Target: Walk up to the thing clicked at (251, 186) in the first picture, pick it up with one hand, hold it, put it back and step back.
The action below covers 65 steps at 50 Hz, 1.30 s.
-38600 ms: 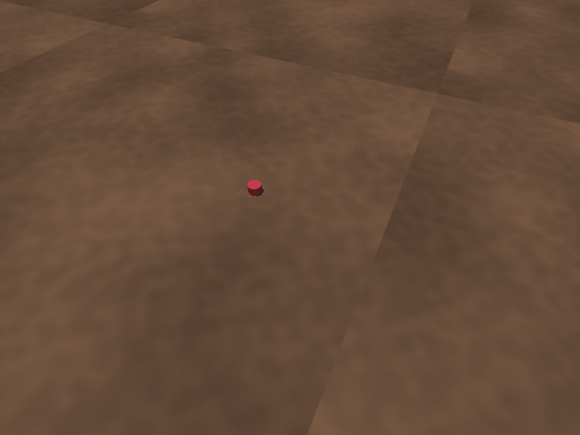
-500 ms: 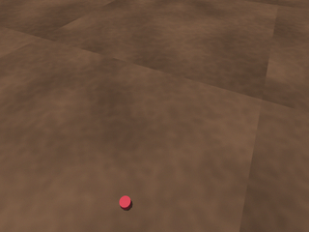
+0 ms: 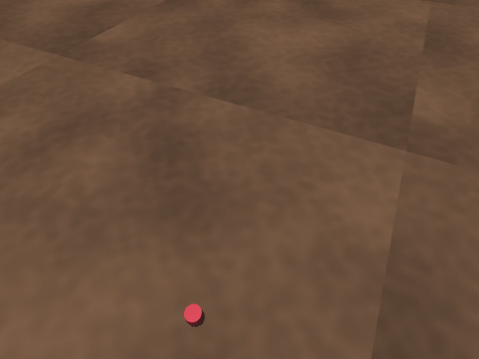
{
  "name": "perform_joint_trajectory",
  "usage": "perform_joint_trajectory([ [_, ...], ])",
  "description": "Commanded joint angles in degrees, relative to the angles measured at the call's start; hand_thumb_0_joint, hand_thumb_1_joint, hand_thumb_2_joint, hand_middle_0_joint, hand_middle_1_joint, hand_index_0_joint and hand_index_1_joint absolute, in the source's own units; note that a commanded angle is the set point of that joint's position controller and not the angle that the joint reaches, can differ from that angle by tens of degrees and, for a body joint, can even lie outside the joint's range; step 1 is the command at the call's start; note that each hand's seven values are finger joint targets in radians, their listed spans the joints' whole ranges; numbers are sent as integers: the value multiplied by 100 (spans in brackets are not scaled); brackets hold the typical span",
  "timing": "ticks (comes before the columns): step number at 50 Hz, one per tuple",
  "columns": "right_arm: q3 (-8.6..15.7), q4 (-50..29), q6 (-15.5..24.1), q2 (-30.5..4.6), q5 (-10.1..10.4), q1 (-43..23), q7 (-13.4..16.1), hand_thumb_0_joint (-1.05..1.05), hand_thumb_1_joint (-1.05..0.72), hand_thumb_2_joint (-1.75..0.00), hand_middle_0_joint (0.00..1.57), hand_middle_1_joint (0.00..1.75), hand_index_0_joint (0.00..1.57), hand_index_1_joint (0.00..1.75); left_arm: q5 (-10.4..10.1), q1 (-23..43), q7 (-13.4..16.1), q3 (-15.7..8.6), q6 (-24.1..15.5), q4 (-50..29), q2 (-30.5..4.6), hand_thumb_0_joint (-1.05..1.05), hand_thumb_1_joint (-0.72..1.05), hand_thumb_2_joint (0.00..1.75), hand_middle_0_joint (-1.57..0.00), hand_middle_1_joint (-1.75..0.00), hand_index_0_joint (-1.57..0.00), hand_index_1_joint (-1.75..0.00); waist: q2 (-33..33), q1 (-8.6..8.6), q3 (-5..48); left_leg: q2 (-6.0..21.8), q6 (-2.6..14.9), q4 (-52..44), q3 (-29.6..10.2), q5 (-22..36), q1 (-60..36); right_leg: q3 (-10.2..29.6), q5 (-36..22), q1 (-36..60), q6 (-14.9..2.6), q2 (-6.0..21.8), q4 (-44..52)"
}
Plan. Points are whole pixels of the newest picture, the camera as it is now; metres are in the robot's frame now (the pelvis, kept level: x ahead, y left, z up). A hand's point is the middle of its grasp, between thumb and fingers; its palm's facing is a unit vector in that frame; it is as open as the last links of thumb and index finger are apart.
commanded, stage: stand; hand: left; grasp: from above
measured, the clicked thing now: (193, 314) +0.44 +0.21 -0.76
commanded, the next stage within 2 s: step back in 0.68 s
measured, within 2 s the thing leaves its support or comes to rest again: neither
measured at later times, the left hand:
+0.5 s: hand out of the picture +0.08 +0.24 -0.16, palm faces +0.00 -0.94 -0.34, open 7.4 cm
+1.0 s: hand out of the picture +0.08 +0.31 -0.18, palm faces -0.03 -0.93 -0.38, open 7.4 cm
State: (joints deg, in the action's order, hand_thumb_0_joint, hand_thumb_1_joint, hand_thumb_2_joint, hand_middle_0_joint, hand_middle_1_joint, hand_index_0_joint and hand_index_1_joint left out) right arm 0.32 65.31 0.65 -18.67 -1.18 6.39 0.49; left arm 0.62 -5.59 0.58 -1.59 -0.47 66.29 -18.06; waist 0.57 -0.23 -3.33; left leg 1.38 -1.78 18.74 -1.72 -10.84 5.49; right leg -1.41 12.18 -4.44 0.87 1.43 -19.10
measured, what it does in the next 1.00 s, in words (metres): lifts its left foot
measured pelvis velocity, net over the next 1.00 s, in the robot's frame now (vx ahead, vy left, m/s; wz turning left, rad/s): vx -0.05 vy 0.04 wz -0.01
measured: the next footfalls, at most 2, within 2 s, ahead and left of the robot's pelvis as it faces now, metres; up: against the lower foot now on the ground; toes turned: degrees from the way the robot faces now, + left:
right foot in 1.44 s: -0.13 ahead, -0.08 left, +0.00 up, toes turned -3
left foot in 1.86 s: -0.25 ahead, +0.15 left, +0.00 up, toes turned -4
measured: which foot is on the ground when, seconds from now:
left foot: down 0.00-1.00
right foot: down 0.00-0.98, up 1.00-1.00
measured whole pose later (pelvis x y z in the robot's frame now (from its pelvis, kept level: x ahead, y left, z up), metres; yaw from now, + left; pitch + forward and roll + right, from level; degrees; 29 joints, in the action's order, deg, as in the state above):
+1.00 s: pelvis -0.05 +0.04 -0.03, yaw -1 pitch -1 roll -1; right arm 3.3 56.6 -1.7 -22.3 -1.0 6.7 -0.8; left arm 0.5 -1.5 1.2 -3.5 2.7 54.2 -23.3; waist -2.2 1.0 -10.3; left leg -2.0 2.1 37.0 -0.9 -20.6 14.9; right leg 2.9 19.4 -20.7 0.4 2.5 -39.5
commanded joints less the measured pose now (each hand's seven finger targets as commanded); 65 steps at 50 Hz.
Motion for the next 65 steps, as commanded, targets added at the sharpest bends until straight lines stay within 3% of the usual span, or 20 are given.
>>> perform_joint_trajectory([
  [1, 219, -327, 101, -1129, 28, -217, 97, 0, -90, -90, 20, 30, 20, 30, 19, 161, 74, -225, -96, -354, -1165, 0, 90, 90, -20, -30, -20, -30, -15, -10, 422, 578, 259, -170, -351, 1401, -92, 378, -1253, 49, -148, 585, 243],
  [4, 227, -321, 104, -1155, 29, -184, 100, 0, -90, -90, 20, 30, 20, 30, -1, 183, 76, -228, -114, -370, -1176, 0, 90, 90, -20, -30, -20, -30, -44, 5, 557, 582, 264, -87, -300, 1605, -162, 407, -1542, 142, -152, 619, 203],
  [20, 203, -318, 88, -1178, 43, -199, 58, 0, -90, -90, 20, 30, 20, 30, 4, 215, 47, -209, -120, -410, -1235, 0, 90, 90, -20, -30, -20, -30, 35, 52, 308, 553, 237, -258, -308, 920, 19, 467, -894, -26, -148, 592, 388],
  [33, 198, -321, 105, -1195, 47, -177, 54, 0, -90, -90, 20, 30, 20, 30, -16, 133, 39, -190, -126, -448, -1281, 0, 90, 90, -20, -30, -20, -30, -70, 18, 473, 593, 231, -228, -286, 1310, -169, 452, -1329, 19, -191, 606, 266],
  [34, 314, -460, -17, -1498, 79, -447, 22, 0, -90, -90, 20, 30, 20, 30, -130, 85, 71, -419, -67, -563, -1725, 0, 90, 90, -20, -30, -20, -30, -104, -1, -212, 455, 361, 406, -303, 1928, 333, 576, -2249, -444, -219, 541, -144],
  [38, 345, -705, -133, -1330, 157, -176, 4, 0, -90, -90, 20, 30, 20, 30, -114, 47, 118, -507, -13, -917, -1787, 0, 90, 90, -20, -30, -20, -30, -480, 71, 363, 87, 350, 1455, 46, 1445, 443, 898, -2729, -366, -772, 960, -230],
  [42, 450, -927, -305, -1265, 95, 131, -57, 0, -90, -90, 20, 30, 20, 30, 61, 443, 123, -565, 43, -1411, -1928, 0, 90, 90, -20, -30, -20, -30, -1123, 99, 538, -397, 400, 3165, -30, -1903, 780, 1542, -2546, -929, -1535, 1809, -231],
  [44, 470, -999, -316, -1271, 117, 367, -101, 0, -90, -90, 20, 30, 20, 30, 88, 664, 115, -558, 77, -1607, -1870, 0, 90, 90, -20, -30, -20, -30, -1185, 222, 527, -259, 465, 2956, -165, -1908, 768, 1262, -2402, -1071, -1414, 1675, -523],
  [45, 479, -1038, -286, -1267, 134, 484, -109, 0, -90, -90, 20, 30, 20, 30, 96, 765, 127, -525, 89, -1691, -1825, 0, 90, 90, -20, -30, -20, -30, -1239, 323, 609, -163, 466, 2374, -158, -1433, 800, 1122, -2483, -849, -1190, 1500, -820],
  [46, 495, -1044, -233, -1302, 117, 467, -95, 0, -90, -90, 20, 30, 20, 30, 64, 708, 121, -485, 133, -1708, -1719, 0, 90, 90, -20, -30, -20, -30, -953, 280, 646, -148, 434, 1689, -28, -557, 725, 891, -2343, -766, -967, 1212, -1187],
  [47, 533, -1118, -182, -1425, 64, 403, -62, 0, -90, -90, 20, 30, 20, 30, 21, 626, 112, -454, 183, -1765, -1634, 0, 90, 90, -20, -30, -20, -30, -291, 268, 606, 222, 476, 823, -337, 1449, 649, 553, -1846, -830, -631, 699, -1804],
  [48, 642, -1166, -146, -1780, -24, 370, -25, 0, -90, -90, 20, 30, 20, 30, -57, 616, 126, -407, 221, -1882, -1356, 0, 90, 90, -20, -30, -20, -30, 700, 252, 668, 910, 665, 502, -1289, 3030, 210, 287, -781, -1446, -334, -127, -2737],
  [49, 686, -1156, -116, -1938, -72, 629, 7, 0, -90, -90, 20, 30, 20, 30, -53, 601, 165, -387, 276, -1920, -1171, 0, 90, 90, -20, -30, -20, -30, 1155, 293, 578, 1291, 794, 449, -1906, 4260, -561, 653, 2075, -2475, -293, -783, -3295],
  [50, 687, -1160, -111, -1848, -96, 661, 42, 0, -90, -90, 20, 30, 20, 30, -20, 228, 194, -376, 357, -1835, -1216, 0, 90, 90, -20, -30, -20, -30, 518, 140, 696, 1352, 833, 730, -1548, 4592, -592, 1062, 2296, -2384, -321, -678, -3808],
  [51, 691, -1304, -110, -1982, -49, 556, 59, 0, -90, -90, 20, 30, 20, 30, -41, 104, 214, -367, 350, -1864, -1165, 0, 90, 90, -20, -30, -20, -30, 962, 233, 803, 1613, 993, 658, -1868, 4777, -448, 1133, 2436, -2395, -308, -767, -4067],
  [52, 722, -1419, -129, -1980, -46, 314, 86, 0, -90, -90, 20, 30, 20, 30, -15, 190, 241, -394, 355, -1851, -1258, 0, 90, 90, -20, -30, -20, -30, 973, 212, 755, 1630, 971, 502, -1876, 4191, -268, 1330, 2293, -2375, -310, -750, -4275],
  [53, 710, -1501, -117, -1937, -61, 65, 129, 0, -90, -90, 20, 30, 20, 30, -7, 278, 252, -414, 361, -1810, -1366, 0, 90, 90, -20, -30, -20, -30, 1027, 168, 611, 1549, 1074, 466, -1711, 3658, 33, 1402, 2170, -2342, -272, -718, -4510],
  [56, 615, -1721, -88, -1602, -69, -221, 185, 0, -90, -90, 20, 30, 20, 30, -28, -238, 196, -462, 375, -1772, -1454, 0, 90, 90, -20, -30, -20, -30, 764, -135, 466, 1174, 1170, 708, -1014, 3455, -76, 1286, 1575, -2438, -179, -744, -5003],
  [61, 652, -1735, -67, -1518, 8, 340, 204, 0, -90, -90, 20, 30, 20, 30, 30, -110, 131, -515, 297, -2033, -1403, 0, 90, 90, -20, -30, -20, -30, 464, 178, 493, 1197, 1247, 817, -1030, 3075, -614, 1048, 1518, -2450, 11, -627, -4050],
  [65, 694, -1863, -76, -1662, -18, 434, 188, 0, -90, -90, 20, 30, 20, 30, 45, -147, 113, -560, 274, -2124, -1370, 0, 90, 90, -20, -30, -20, -30, 653, 277, 583, 1512, 1619, 880, -1199, 2850, -512, 810, 1731, -2130, -6, -408, -3400],
])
